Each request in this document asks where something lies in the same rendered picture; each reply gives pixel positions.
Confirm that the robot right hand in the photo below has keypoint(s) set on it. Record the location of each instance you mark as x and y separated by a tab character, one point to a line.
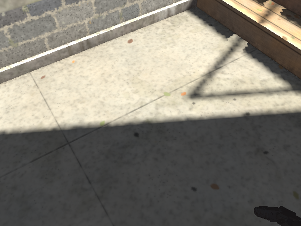
280	215

